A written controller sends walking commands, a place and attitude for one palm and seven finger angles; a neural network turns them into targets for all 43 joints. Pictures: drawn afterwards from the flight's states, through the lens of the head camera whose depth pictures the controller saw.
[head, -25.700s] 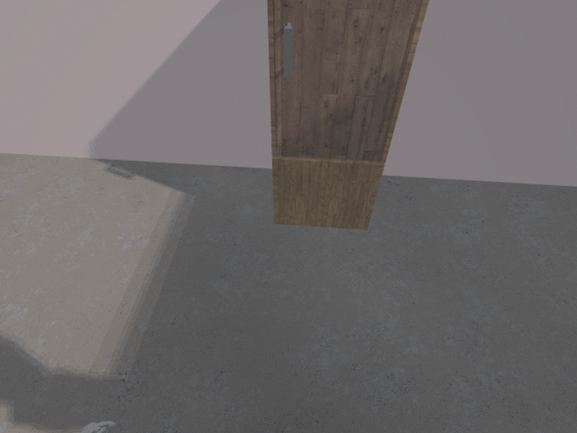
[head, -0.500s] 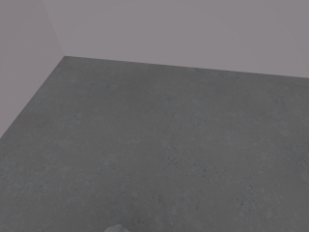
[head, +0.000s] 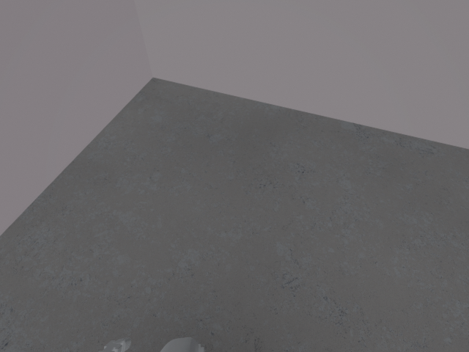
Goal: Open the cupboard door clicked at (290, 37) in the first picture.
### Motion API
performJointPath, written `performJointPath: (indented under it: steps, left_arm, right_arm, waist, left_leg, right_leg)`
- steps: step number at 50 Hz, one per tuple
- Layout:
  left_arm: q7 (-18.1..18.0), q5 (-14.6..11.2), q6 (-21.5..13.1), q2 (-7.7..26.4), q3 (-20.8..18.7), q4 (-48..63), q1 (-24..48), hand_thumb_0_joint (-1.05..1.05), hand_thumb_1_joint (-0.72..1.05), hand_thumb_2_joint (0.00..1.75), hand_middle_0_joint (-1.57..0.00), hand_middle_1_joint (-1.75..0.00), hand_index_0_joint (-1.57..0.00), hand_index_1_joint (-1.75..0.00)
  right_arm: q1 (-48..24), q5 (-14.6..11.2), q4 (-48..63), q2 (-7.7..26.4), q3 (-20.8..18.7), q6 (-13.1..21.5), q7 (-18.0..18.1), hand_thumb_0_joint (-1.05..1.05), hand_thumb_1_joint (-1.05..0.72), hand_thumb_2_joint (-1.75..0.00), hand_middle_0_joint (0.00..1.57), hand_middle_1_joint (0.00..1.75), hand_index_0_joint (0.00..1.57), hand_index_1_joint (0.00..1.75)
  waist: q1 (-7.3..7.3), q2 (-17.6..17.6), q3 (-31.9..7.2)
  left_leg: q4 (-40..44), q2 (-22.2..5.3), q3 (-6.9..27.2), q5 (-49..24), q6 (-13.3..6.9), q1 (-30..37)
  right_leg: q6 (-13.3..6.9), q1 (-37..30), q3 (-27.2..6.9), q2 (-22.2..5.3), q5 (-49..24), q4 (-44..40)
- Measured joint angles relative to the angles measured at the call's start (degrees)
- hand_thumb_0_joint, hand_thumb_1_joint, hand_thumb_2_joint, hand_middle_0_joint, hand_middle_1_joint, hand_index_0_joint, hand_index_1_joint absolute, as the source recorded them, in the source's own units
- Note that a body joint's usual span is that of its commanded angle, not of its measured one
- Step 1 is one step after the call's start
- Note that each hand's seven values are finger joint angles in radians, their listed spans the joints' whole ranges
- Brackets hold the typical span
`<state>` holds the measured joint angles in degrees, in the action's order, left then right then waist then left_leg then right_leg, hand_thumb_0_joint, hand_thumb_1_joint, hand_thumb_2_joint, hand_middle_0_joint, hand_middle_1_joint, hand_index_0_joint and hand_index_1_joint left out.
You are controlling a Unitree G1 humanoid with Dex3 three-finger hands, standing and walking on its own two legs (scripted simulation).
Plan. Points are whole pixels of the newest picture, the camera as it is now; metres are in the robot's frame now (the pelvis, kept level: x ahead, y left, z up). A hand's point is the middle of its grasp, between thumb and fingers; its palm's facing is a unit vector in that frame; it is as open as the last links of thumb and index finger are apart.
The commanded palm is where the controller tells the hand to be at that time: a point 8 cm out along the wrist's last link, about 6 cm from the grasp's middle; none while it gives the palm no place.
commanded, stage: turn to face it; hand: left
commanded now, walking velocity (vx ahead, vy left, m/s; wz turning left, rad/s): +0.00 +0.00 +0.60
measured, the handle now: out of the picture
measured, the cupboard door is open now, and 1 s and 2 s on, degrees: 41 41 41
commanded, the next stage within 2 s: none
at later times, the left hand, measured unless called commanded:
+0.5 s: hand out of the picture +0.10 +0.20 -0.15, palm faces +0.30 -0.90 -0.30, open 7.4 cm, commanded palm none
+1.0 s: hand out of the picture +0.06 +0.21 -0.16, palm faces +0.57 -0.78 -0.26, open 7.4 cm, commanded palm none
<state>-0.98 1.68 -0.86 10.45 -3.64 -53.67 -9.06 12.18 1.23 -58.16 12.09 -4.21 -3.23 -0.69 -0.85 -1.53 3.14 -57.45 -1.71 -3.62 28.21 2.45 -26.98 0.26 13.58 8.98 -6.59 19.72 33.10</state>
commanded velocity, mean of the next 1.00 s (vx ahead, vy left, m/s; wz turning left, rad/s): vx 0.00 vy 0.00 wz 0.60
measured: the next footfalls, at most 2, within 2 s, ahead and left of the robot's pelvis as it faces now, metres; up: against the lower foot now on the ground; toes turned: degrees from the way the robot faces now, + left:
left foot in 0.14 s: +0.10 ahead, +0.14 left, +0.00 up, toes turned +12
right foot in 0.40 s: +0.15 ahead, -0.14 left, +0.00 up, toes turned +10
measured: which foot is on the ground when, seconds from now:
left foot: up 0.00-0.12, down 0.14-0.40, up 0.42-0.68, down 0.70-1.00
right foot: down 0.00-0.14, up 0.16-0.38, down 0.40-0.70, up 0.72-1.00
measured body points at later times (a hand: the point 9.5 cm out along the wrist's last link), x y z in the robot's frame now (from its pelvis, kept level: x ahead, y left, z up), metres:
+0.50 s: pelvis +0.07 -0.03 -0.01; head +0.13 -0.03 +0.44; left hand +0.08 +0.25 -0.13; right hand +0.24 -0.26 -0.16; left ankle +0.02 +0.10 -0.68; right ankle +0.11 -0.15 -0.73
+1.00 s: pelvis +0.10 -0.03 +0.00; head +0.14 +0.01 +0.45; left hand +0.03 +0.25 -0.14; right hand +0.31 -0.19 -0.14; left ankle +0.05 +0.08 -0.73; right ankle +0.17 -0.16 -0.69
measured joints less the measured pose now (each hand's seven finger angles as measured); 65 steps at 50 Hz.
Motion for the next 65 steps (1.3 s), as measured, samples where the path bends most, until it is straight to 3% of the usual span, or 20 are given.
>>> performJointPath:
  steps: [4, 6, 7, 9, 13, 17, 20, 23, 26, 28, 33, 36, 38, 42, 46, 52, 55, 58, 60, 65]
  left_arm:
    - [0.2, 0.0, -0.2, 0.8, 0.3, 0.2, -0.4, 0.0, 0.91, 0.89, -0.21, -0.3, -0.2, -0.3]
    - [0.4, -0.3, -0.1, 1.2, 0.4, 0.2, -1.2, 0.0, 0.91, 0.89, -0.21, -0.3, -0.2, -0.3]
    - [0.6, -0.6, 0.2, 1.1, 0.4, 0.4, -2.0, 0.0, 0.91, 0.89, -0.21, -0.3, -0.2, -0.3]
    - [0.5, -0.8, 1.8, 2.2, 0.3, 0.4, -2.0, 0.0, 0.91, 0.89, -0.21, -0.3, -0.2, -0.3]
    - [0.1, -0.8, 4.0, 3.7, -0.6, 0.5, 0.0, 0.01, 0.91, 0.89, -0.2, -0.3, -0.2, -0.3]
    - [0.8, -1.0, 3.7, 3.7, -0.7, 2.6, 1.3, 0.01, 0.91, 0.89, -0.2, -0.29, -0.19, -0.3]
    - [1.0, -0.8, 2.4, 4.0, -0.5, 4.4, 0.5, 0.01, 0.91, 0.89, -0.2, -0.3, -0.19, -0.3]
    - [0.5, -0.2, 1.5, 3.4, 0.0, 4.7, -0.3, 0.0, 0.91, 0.89, -0.2, -0.3, -0.19, -0.3]
    - [-0.1, -0.2, 1.6, 2.2, 0.5, 4.2, -1.8, 0.0, 0.91, 0.89, -0.2, -0.3, -0.2, -0.3]
    - [-0.2, -0.1, 1.6, 1.8, 0.7, 3.6, -2.7, 0.0, 0.91, 0.89, -0.2, -0.3, -0.2, -0.3]
    - [0.2, -0.1, 1.3, 1.5, 1.1, 2.6, -4.2, 0.0, 0.91, 0.89, -0.21, -0.3, -0.2, -0.3]
    - [0.7, -0.7, 2.1, 2.0, 0.7, 2.2, -4.9, 0.0, 0.91, 0.89, -0.21, -0.3, -0.2, -0.3]
    - [0.5, -0.7, 3.7, 2.9, 0.3, 1.7, -3.8, 0.01, 0.91, 0.89, -0.21, -0.3, -0.2, -0.3]
    - [0.5, -0.6, 4.6, 3.6, -0.5, 1.2, -1.3, 0.01, 0.91, 0.89, -0.21, -0.3, -0.2, -0.3]
    - [0.6, -0.8, 4.3, 3.8, -0.7, 2.5, 0.1, 0.01, 0.91, 0.89, -0.2, -0.3, -0.19, -0.3]
    - [0.6, -1.1, 3.5, 3.6, -0.4, 4.2, 2.0, 0.01, 0.91, 0.89, -0.2, -0.3, -0.19, -0.3]
    - [0.2, -0.6, 2.0, 3.3, -0.1, 5.2, 1.7, 0.0, 0.91, 0.89, -0.2, -0.3, -0.2, -0.3]
    - [-0.3, -0.5, 1.7, 1.7, 0.6, 5.1, 1.3, 0.0, 0.91, 0.89, -0.2, -0.3, -0.2, -0.3]
    - [-0.4, -0.5, 1.7, 1.2, 0.9, 4.8, 0.6, 0.0, 0.91, 0.89, -0.2, -0.3, -0.2, -0.3]
    - [0.0, -0.2, 1.5, 0.9, 1.4, 3.7, -1.0, 0.0, 0.91, 0.89, -0.21, -0.3, -0.2, -0.3]
  right_arm:
    - [-2.5, -0.2, 2.5, 0.3, 0.4, 0.7, -0.6, 0.0, -0.92, -0.9, 0.2, 0.3, 0.2, 0.3]
    - [-3.9, -0.1, 4.2, 0.9, 0.6, 1.3, -0.8, 0.0, -0.92, -0.9, 0.2, 0.3, 0.2, 0.3]
    - [-4.2, 0.2, 5.4, 1.8, 0.7, 1.8, -1.0, 0.0, -0.92, -0.9, 0.2, 0.3, 0.2, 0.3]
    - [-5.4, 0.3, 6.5, 1.9, 0.5, 2.8, -0.7, 0.0, -0.91, -0.9, 0.2, 0.3, 0.2, 0.3]
    - [-4.8, 0.5, 7.4, 1.4, 0.9, 2.9, 0.2, 0.0, -0.91, -0.9, 0.2, 0.3, 0.2, 0.3]
    - [-3.9, 0.8, 6.6, 1.8, 0.9, 1.7, 0.3, 0.0, -0.91, -0.9, 0.21, 0.3, 0.2, 0.3]
    - [-3.1, 0.4, 6.4, 1.9, 0.5, 0.5, 0.0, 0.0, -0.91, -0.9, 0.21, 0.3, 0.21, 0.3]
    - [-3.7, 0.1, 6.1, 2.5, -0.4, -0.7, -0.5, 0.0, -0.91, -0.9, 0.21, 0.3, 0.21, 0.3]
    - [-4.8, 0.0, 5.6, 2.7, -0.8, -1.2, -0.8, 0.0, -0.91, -0.9, 0.2, 0.3, 0.2, 0.3]
    - [-5.5, -0.2, 5.8, 2.2, -0.6, -1.1, -1.0, 0.0, -0.91, -0.9, 0.2, 0.3, 0.2, 0.3]
    - [-7.1, -0.6, 6.9, 1.1, 0.4, -0.3, -1.4, 0.0, -0.91, -0.9, 0.2, 0.3, 0.2, 0.3]
    - [-7.2, -0.2, 8.3, 1.3, 0.7, 0.9, -1.5, 0.0, -0.91, -0.9, 0.2, 0.3, 0.2, 0.3]
    - [-7.3, 0.0, 8.6, 0.9, 1.0, 1.5, -1.2, 0.0, -0.91, -0.9, 0.2, 0.3, 0.2, 0.3]
    - [-5.8, 0.2, 8.1, 0.3, 1.3, 1.9, 0.0, 0.0, -0.91, -0.9, 0.21, 0.3, 0.2, 0.3]
    - [-4.1, 0.4, 7.0, 0.3, 1.4, 1.7, 0.3, 0.0, -0.91, -0.9, 0.21, 0.3, 0.21, 0.3]
    - [-2.0, 0.5, 6.0, 0.5, 0.5, 0.6, 0.0, 0.0, -0.91, -0.9, 0.21, 0.3, 0.21, 0.3]
    - [-1.2, -0.1, 5.7, 1.1, -0.3, -0.2, -0.2, 0.0, -0.91, -0.9, 0.21, 0.3, 0.21, 0.3]
    - [-1.9, 0.0, 5.0, 2.4, -1.0, -1.1, -0.4, 0.0, -0.91, -0.9, 0.21, 0.3, 0.2, 0.3]
    - [-2.5, -0.1, 4.9, 2.5, -1.1, -1.4, -0.7, 0.0, -0.91, -0.9, 0.21, 0.3, 0.2, 0.3]
    - [-4.3, -0.5, 5.5, 1.8, -0.4, -1.1, -1.3, 0.01, -0.91, -0.9, 0.2, 0.3, 0.2, 0.3]
  waist:
    - [0.1, -2.3, 1.4]
    - [0.0, -2.6, 2.2]
    - [0.0, -1.3, 2.0]
    - [-0.51, -1.2, 2.3]
    - [-0.16, -0.6, 2.6]
    - [0.28, 1.7, 2.8]
    - [0.43, 2.3, 1.9]
    - [0.62, 2.6, 2.4]
    - [0.4, 2.6, 2.9]
    - [0.34, 1.4, 3.2]
    - [0.98, -1.1, 4.0]
    - [0.88, -1.3, 3.5]
    - [1.31, -2.0, 4.0]
    - [1.5, -1.4, 3.8]
    - [1.21, 0.1, 3.2]
    - [-0.38, 2.5, 2.5]
    - [-0.44, 2.8, 1.8]
    - [-0.98, 3.6, 3.0]
    - [-1.23, 2.8, 3.5]
    - [-0.69, -0.3, 4.4]
  left_leg:
    - [12.2, -0.1, -3.3, -3.7, 0.3, 3.1]
    - [20.8, 0.5, -4.5, -10.7, -0.3, 5.8]
    - [24.3, -0.3, -4.0, -17.5, -2.1, 7.2]
    - [21.2, -0.4, -2.9, -14.5, -4.3, 5.9]
    - [21.3, -0.3, 0.2, -11.9, -2.8, 6.2]
    - [23.8, -0.3, 3.9, -13.4, -1.6, 7.2]
    - [22.0, 0.4, 6.4, -12.4, -0.4, 6.3]
    - [7.4, 1.8, 6.4, -1.2, -0.5, 1.7]
    - [-5.3, 1.4, 3.8, -0.2, 0.2, -1.5]
    - [-3.3, 1.0, 1.6, -0.1, 0.8, -0.6]
    - [14.4, 1.1, -2.2, -3.7, 0.5, 5.4]
    - [22.9, 1.2, -2.1, -13.3, -2.4, 8.1]
    - [20.1, 1.8, -1.3, -11.2, -4.6, 6.7]
    - [23.2, 2.3, 1.4, -12.1, -4.5, 7.5]
    - [27.1, 2.5, 4.1, -14.6, -4.3, 8.7]
    - [26.9, 2.8, 8.7, -15.1, -2.4, 7.6]
    - [19.4, 3.8, 9.3, -8.2, -1.4, 3.9]
    - [1.5, 3.5, 6.4, -1.0, -0.5, -1.0]
    - [-3.6, 2.5, 3.9, -1.0, 0.4, -2.0]
    - [7.2, 0.8, -0.5, -2.1, 1.1, 2.1]
  right_leg:
    - [1.0, -2.7, 2.3, -2.4, 0.9, -1.4]
    - [1.7, -2.3, 3.3, -3.4, 2.9, 1.9]
    - [2.2, -0.7, 3.7, -3.1, 3.8, 6.2]
    - [3.7, 4.8, -0.1, -2.2, 10.5, 19.5]
    - [4.6, 11.7, -5.4, 0.9, 10.8, 30.1]
    - [4.4, 10.9, -6.6, 2.4, 7.5, 19.0]
    - [3.6, 6.2, -6.3, 3.0, 1.1, 4.2]
    - [0.8, 5.7, -4.4, 1.6, -1.8, 4.5]
    - [0.6, 3.3, -2.4, 0.7, -1.0, 2.2]
    - [0.8, 1.7, -1.4, -0.2, -1.8, -0.1]
    - [1.6, 0.1, 1.9, -2.4, -1.1, -0.5]
    - [3.3, 3.1, 2.8, -3.2, 4.3, 8.1]
    - [4.1, 7.6, -1.6, -1.9, 10.3, 19.7]
    - [4.7, 13.5, -6.4, 0.8, 6.9, 30.6]
    - [4.7, 13.4, -7.9, 2.0, 5.1, 25.5]
    - [3.6, 6.8, -8.2, 4.4, 2.7, 8.5]
    - [0.8, 3.0, -7.5, 4.1, -1.3, -0.4]
    - [0.3, 1.4, -5.1, 2.9, -0.3, 0.2]
    - [0.4, -0.2, -4.0, 1.9, -0.5, -1.2]
    - [1.0, -2.3, -0.9, -0.9, -0.3, -2.4]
